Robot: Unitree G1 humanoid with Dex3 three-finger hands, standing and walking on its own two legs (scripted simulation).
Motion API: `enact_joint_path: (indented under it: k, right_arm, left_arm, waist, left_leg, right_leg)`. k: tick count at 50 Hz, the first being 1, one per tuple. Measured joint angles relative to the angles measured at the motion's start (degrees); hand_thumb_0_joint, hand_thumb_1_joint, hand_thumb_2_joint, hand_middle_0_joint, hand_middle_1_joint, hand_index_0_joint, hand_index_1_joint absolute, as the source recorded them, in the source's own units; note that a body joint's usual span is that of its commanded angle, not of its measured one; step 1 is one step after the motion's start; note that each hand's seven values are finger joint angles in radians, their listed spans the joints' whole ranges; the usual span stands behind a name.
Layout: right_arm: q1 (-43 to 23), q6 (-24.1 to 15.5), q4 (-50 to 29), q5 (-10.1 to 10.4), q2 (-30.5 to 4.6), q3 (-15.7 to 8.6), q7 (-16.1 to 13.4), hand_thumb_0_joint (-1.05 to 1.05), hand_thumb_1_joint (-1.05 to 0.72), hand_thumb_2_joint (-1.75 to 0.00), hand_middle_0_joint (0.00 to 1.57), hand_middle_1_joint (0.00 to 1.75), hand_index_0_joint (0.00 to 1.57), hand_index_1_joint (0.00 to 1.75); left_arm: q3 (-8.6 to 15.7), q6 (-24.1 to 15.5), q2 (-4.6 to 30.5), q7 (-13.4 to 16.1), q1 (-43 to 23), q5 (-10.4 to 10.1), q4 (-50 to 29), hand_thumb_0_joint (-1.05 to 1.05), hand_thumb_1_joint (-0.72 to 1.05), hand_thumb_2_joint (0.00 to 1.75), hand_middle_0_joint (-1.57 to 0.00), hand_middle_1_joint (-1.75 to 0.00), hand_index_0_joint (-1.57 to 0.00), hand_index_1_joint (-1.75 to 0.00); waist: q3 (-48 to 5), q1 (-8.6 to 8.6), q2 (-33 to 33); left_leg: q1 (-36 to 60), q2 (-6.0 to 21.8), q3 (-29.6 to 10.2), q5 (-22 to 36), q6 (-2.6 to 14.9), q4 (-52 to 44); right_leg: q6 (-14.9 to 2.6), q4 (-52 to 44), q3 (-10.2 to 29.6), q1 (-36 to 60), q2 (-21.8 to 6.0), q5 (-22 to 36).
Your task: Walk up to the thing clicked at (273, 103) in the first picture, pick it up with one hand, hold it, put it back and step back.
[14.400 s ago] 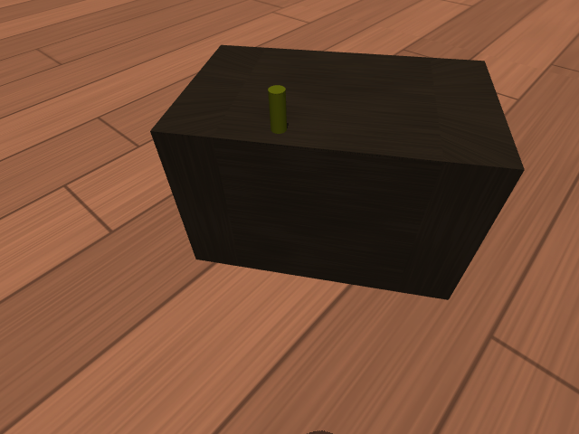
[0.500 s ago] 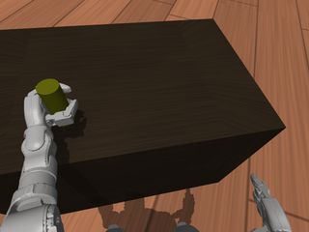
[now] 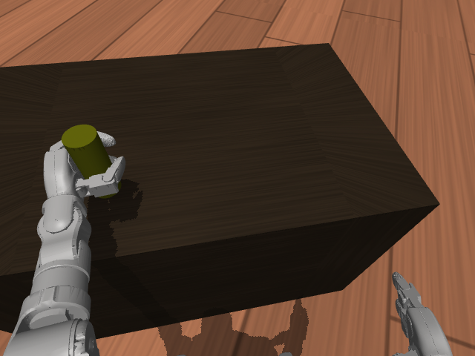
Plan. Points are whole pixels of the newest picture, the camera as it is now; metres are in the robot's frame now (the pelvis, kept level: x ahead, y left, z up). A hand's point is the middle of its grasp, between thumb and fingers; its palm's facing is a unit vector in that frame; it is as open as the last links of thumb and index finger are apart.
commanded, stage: lift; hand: left
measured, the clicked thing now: (94, 164) +0.44 +0.21 +0.09
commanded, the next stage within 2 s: hold in 1.10 s
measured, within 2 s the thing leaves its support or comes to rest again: neither
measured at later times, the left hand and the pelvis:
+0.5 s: hand (88, 162) +0.39 +0.19 +0.16, palm faces +0.18 -0.98 -0.01, open 6.5 cm; pelvis +0.01 +0.00 +0.02, yaw +1 degrees
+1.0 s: hand (79, 170) +0.34 +0.17 +0.20, palm faces +0.19 -0.98 -0.01, open 6.5 cm; pelvis -0.01 -0.01 +0.03, yaw +2 degrees
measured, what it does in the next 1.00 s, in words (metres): stands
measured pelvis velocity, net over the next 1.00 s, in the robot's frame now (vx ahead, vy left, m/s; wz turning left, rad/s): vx -0.01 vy -0.01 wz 0.03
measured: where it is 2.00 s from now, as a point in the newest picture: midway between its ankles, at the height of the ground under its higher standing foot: outside the picture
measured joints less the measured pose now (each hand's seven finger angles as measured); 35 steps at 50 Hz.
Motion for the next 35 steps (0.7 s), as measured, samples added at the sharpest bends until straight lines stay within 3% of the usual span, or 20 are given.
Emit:
enact_joint_path:
  k: [9,22,35]
  right_arm:
    - [0.56,-0.26,1.23,1.09,0.00,-1.10,-1.05,-0.01,0.56,-0.05,0.06,0.05,0.05,0.05]
    - [-0.81,-1.63,7.73,2.54,0.64,-2.17,-2.56,-0.01,0.57,-0.05,0.06,0.05,0.05,0.05]
    - [-2.39,-5.31,15.13,2.71,1.29,-1.57,-3.60,-0.01,0.56,-0.04,0.05,0.05,0.05,0.05]
  left_arm:
    - [-2.25,3.85,-2.31,1.33,4.79,-0.52,-8.69,0.01,0.03,1.13,-0.94,-1.13,-0.93,-1.11]
    - [-5.50,13.59,-5.15,3.56,12.66,-1.79,-24.40,0.01,0.03,1.13,-0.94,-1.13,-0.93,-1.11]
    - [-6.07,23.42,-6.95,4.62,16.50,-2.39,-36.14,0.01,0.03,1.14,-0.94,-1.13,-0.93,-1.11]
  waist:
    - [-0.52,1.37,0.20]
    - [-0.23,4.08,1.35]
    - [1.78,4.90,2.08]
  left_leg:
    - [4.18,-0.19,0.18,0.45,0.01,-2.36]
    - [11.89,-0.76,0.70,1.65,0.06,-6.86]
    - [17.33,-1.08,0.48,4.06,-0.28,-11.00]
  right_leg:
    - [0.01,-2.32,0.01,4.14,-0.23,0.45]
    - [0.07,-6.39,0.22,11.57,-0.87,1.48]
    - [-0.29,-9.47,-0.19,16.64,-1.14,3.19]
